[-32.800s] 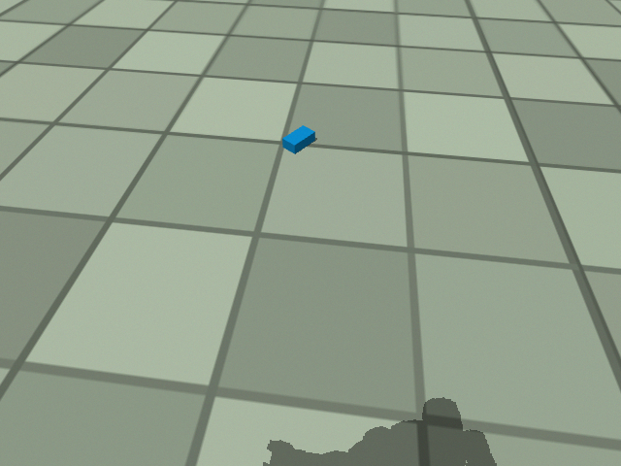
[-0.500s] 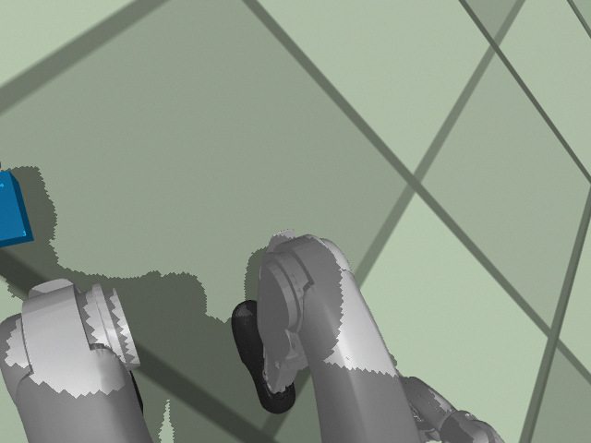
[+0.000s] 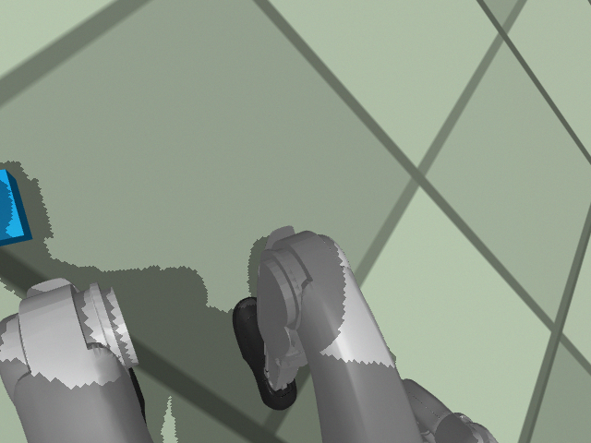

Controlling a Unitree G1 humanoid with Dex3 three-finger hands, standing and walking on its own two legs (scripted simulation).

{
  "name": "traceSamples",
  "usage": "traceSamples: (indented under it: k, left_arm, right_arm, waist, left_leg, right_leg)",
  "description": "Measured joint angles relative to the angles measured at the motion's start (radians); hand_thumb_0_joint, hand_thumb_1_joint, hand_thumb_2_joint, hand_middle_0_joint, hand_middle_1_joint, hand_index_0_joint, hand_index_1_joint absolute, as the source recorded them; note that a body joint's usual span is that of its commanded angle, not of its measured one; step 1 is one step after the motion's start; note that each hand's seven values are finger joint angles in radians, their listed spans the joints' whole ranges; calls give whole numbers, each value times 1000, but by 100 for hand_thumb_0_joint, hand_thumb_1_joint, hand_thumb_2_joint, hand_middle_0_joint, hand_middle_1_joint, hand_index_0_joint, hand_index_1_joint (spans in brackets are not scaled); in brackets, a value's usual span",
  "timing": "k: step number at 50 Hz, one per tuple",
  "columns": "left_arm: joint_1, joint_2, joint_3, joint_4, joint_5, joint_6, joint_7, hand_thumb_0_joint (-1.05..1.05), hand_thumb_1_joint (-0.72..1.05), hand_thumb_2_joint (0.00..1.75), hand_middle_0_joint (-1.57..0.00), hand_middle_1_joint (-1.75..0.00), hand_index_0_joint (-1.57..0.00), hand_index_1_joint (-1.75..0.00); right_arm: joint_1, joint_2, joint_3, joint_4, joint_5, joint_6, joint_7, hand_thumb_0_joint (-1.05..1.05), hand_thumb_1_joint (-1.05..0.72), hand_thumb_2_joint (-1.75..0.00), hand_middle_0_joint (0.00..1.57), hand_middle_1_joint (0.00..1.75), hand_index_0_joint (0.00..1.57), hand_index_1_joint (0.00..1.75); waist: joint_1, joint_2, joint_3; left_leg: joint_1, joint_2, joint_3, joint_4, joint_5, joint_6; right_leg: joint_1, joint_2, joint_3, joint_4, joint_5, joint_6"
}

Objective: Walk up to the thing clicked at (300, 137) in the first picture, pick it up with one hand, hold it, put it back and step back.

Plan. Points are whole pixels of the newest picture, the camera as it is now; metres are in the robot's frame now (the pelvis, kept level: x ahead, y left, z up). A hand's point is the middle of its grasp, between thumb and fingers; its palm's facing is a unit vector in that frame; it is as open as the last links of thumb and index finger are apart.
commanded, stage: close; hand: left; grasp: from above
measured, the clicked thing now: out of the picture +0.41 +0.33 -0.27
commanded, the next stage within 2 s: settle in 1.04 s
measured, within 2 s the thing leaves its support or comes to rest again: leaves its support in 1.44 s
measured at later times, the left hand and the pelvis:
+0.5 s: hand out of the picture +0.40 +0.32 -0.25, palm faces -0.45 -0.17 -0.88, open 12.4 cm; pelvis +0.00 +0.00 +0.00, yaw +0 degrees
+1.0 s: hand out of the picture +0.40 +0.32 -0.25, palm faces -0.43 -0.11 -0.90, open 11.8 cm; pelvis +0.00 +0.00 +0.00, yaw +0 degrees
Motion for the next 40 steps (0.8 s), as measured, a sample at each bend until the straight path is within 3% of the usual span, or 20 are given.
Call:
traceSamples:
  k: [5,10,14,16,19,26,32,40]
  left_arm:
    - [15,-22,-21,5,28,27,95,0,-26,84,-20,-95,-22,-92]
    - [1,-31,-37,10,21,88,134,0,-23,81,-22,-91,-24,-89]
    - [-18,-37,-36,29,-15,133,117,0,-24,79,-24,-89,-26,-86]
    - [-24,-33,-11,37,-23,140,92,0,-25,78,-25,-87,-27,-85]
    - [-32,-19,23,47,-25,132,60,-1,-27,77,-26,-85,-29,-83]
    - [-44,19,40,54,-23,84,-6,-1,-25,76,-30,-84,-35,-82]
    - [-32,27,18,41,-14,49,-4,0,-20,73,-31,-84,-40,-81]
    - [-23,20,-17,30,-8,44,36,0,-18,68,-38,-82,-42,-79]
  right_arm:
    - [-19,0,-9,12,-17,-9,-7,0,-89,-89,20,30,20,30]
    - [-18,-7,-23,20,-10,-25,-2,0,-89,-89,20,30,20,29]
    - [-9,-20,-33,19,2,-37,3,0,-89,-89,20,30,20,29]
    - [-5,-30,-35,11,10,-39,2,0,-89,-89,20,30,20,29]
    - [-1,-40,-37,0,19,-43,2,0,-89,-89,20,30,20,29]
    - [3,-36,-27,-12,12,-29,-5,0,-89,-89,20,30,19,29]
    - [4,-20,-8,-9,-5,-15,-15,0,-89,-89,20,30,19,29]
    - [3,-10,3,-5,-18,-22,-26,0,-89,-89,20,30,20,29]
  waist:
    - [1,-5,0]
    - [1,-15,-13]
    - [-2,-16,-26]
    - [-6,-12,-28]
    - [-15,-7,-28]
    - [-21,-7,-13]
    - [-13,-7,-4]
    - [-5,-6,-3]
  left_leg:
    - [-5,8,7,-2,13,9]
    - [-15,10,15,-13,24,13]
    - [-20,9,19,-18,23,15]
    - [-22,7,19,-18,21,16]
    - [-23,3,18,-15,19,16]
    - [-17,-3,12,-3,18,8]
    - [-13,1,11,-1,19,7]
    - [-13,4,9,-1,21,10]
  right_leg:
    - [-6,7,6,-5,17,8]
    - [-16,8,12,-14,27,10]
    - [-21,6,15,-16,23,10]
    - [-21,5,15,-17,19,11]
    - [-19,1,14,-14,14,10]
    - [-14,-3,9,1,11,5]
    - [-14,1,9,2,17,5]
    - [-13,5,8,-2,22,8]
